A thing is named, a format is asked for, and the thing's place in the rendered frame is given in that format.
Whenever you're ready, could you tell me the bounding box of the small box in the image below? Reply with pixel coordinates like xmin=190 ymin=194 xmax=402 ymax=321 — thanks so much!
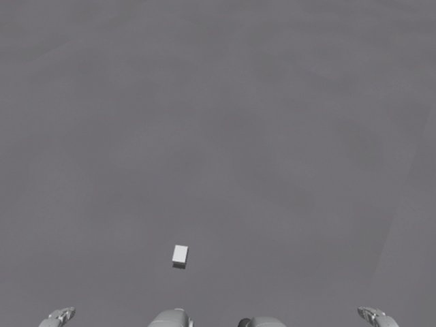
xmin=172 ymin=245 xmax=189 ymax=265

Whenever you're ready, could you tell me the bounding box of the right robot hand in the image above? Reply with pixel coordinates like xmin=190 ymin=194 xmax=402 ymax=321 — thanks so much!
xmin=358 ymin=307 xmax=399 ymax=327

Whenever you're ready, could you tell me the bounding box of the left robot hand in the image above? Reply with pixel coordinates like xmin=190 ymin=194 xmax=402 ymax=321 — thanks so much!
xmin=38 ymin=307 xmax=76 ymax=327

